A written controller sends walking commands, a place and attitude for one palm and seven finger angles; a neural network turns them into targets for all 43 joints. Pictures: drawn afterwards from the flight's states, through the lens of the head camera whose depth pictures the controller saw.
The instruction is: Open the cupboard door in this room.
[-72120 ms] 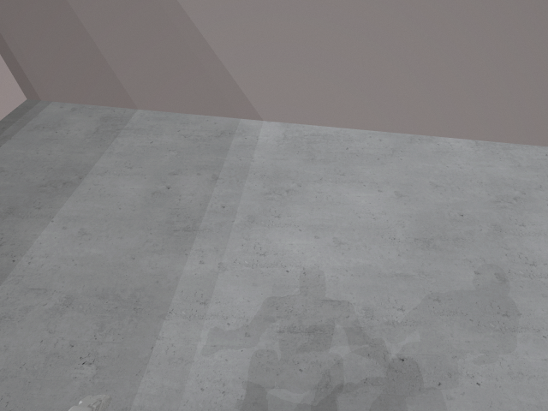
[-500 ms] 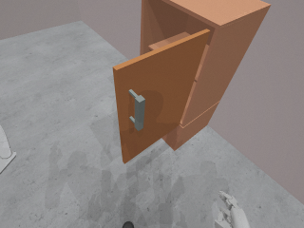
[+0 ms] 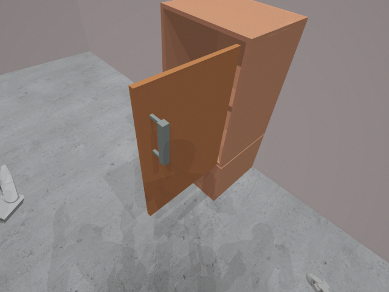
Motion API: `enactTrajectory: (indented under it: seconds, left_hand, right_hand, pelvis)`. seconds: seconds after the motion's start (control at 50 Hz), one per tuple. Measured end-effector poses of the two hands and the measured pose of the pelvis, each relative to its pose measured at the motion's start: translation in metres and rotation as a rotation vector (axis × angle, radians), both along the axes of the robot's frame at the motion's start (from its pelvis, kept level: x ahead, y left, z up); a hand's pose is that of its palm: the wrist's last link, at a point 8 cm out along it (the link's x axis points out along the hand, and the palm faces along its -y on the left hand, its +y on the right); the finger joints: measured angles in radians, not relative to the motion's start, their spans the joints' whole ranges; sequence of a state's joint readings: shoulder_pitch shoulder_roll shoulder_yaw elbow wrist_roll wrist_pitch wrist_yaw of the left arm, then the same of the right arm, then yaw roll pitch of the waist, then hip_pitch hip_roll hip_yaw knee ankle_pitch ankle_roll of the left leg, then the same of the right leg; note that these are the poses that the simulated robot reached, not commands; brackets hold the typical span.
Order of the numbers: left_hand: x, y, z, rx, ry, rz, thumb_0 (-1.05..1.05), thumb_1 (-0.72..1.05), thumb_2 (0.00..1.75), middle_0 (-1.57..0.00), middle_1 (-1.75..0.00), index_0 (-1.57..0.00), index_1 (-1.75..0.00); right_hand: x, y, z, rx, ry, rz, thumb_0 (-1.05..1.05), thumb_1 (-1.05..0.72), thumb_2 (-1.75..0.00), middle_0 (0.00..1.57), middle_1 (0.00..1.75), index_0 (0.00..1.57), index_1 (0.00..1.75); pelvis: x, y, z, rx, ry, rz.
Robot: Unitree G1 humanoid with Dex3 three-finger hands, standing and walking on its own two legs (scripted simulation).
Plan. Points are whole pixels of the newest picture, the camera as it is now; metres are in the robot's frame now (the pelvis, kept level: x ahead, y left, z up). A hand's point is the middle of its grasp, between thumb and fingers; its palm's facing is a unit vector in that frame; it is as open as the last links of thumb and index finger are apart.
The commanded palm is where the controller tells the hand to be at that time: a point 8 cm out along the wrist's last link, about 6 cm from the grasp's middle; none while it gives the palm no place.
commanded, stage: stop stepping back and stand still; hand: left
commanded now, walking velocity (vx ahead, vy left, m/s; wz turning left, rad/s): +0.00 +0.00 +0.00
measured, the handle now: (159, 140) +0.50 +0.12 +0.01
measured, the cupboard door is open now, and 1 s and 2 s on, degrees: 90 90 90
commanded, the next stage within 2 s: let the arm hang, fingers relaxed in 0.34 s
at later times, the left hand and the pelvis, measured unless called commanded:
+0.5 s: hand (52, 221) +0.20 +0.24 +0.12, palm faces +0.28 -0.81 -0.51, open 7.4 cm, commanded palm none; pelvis -0.01 -0.01 +0.01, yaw +0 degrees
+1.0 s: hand out of the picture -0.10 +0.17 -0.16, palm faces +0.05 -0.98 -0.21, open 7.3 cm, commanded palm none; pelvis -0.04 -0.02 +0.02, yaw +2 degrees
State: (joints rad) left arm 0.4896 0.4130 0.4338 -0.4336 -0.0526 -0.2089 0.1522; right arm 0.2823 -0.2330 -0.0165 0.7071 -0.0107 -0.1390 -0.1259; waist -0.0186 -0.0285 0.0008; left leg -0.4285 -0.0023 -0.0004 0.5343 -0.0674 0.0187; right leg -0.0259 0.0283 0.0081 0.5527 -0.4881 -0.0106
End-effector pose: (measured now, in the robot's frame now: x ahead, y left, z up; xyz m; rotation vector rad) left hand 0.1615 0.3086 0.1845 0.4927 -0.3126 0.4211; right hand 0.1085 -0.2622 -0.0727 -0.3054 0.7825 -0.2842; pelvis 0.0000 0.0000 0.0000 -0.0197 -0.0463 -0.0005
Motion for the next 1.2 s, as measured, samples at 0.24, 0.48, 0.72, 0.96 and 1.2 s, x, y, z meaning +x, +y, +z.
enactTrajectory:
  seconds: [0.24,0.48,0.72,0.96,1.2]
  left_hand:
    - [-0.015,-0.015,0.019,0.087,0.075,-0.033,0.01,0.89,0.9,-0.21,-0.3,-0.22,-0.31]
    - [-0.006,-0.033,-0.014,0.031,0.222,-0.042,0.01,0.9,0.9,-0.21,-0.3,-0.21,-0.31]
    - [-0.108,-0.077,-0.298,-0.477,1.382,0.054,0.01,0.91,0.9,-0.2,-0.3,-0.2,-0.3]
    - [-0.259,-0.1,-0.314,-0.656,1.769,0.26,0.01,0.91,0.9,-0.21,-0.3,-0.21,-0.3]
    - [-0.223,-0.073,-0.302,-0.569,1.651,0.292,0.01,0.91,0.9,-0.2,-0.3,-0.2,-0.3]
  right_hand:
    - [0.035,0.04,0.001,0.123,-0.057,0.098,0.01,-0.9,-0.9,0.21,0.3,0.2,0.3]
    - [0.04,0.019,0.006,0.147,-0.095,0.145,0.01,-0.9,-0.9,0.2,0.3,0.2,0.3]
    - [-0.053,-0.043,-0.033,0.047,0.333,0.014,0.01,-0.91,-0.9,0.2,0.3,0.2,0.3]
    - [-0.139,-0.023,-0.044,0.104,0.639,-0.049,0.01,-0.91,-0.9,0.2,0.3,0.2,0.3]
    - [-0.123,0.017,-0.063,0.222,0.584,-0.022,0.01,-0.91,-0.9,0.2,0.3,0.2,0.3]
  pelvis:
    - [0.002,-0.003,0.008,0.006,0.043,0.001]
    - [-0.012,-0.014,0.013,0.014,0.058,-0.008]
    - [-0.028,-0.015,0.005,0.016,-0.001,0.026]
    - [-0.035,-0.022,0.016,-0.005,-0.007,0.034]
    - [-0.034,-0.019,0.017,0.004,-0.018,0.03]
